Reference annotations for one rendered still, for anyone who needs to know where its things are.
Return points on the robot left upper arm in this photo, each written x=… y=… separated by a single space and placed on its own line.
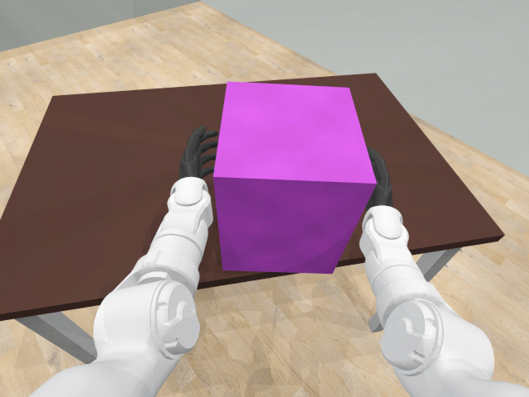
x=140 y=333

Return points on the robot right upper arm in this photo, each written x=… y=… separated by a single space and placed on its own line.
x=437 y=354

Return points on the robot left forearm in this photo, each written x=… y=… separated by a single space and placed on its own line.
x=178 y=246

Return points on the table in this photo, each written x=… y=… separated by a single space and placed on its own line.
x=95 y=184

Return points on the right robot hand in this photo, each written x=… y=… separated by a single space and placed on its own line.
x=382 y=194

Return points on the carton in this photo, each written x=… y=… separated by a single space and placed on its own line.
x=292 y=177

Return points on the left robot hand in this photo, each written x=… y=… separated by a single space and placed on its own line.
x=191 y=162

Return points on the robot right forearm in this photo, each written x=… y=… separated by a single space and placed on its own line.
x=392 y=273

